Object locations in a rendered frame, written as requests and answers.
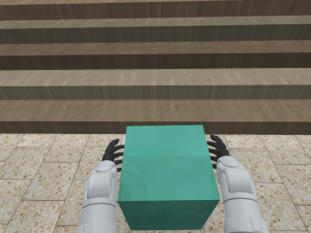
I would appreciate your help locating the robot right hand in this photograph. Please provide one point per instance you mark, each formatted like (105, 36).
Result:
(220, 149)

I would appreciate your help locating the carton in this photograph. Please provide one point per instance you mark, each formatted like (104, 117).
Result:
(167, 178)

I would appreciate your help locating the robot left hand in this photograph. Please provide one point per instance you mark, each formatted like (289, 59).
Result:
(110, 155)

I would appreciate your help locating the robot left forearm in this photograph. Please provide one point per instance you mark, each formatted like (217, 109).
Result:
(100, 200)

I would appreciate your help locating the robot right forearm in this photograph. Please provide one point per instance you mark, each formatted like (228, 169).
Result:
(242, 213)

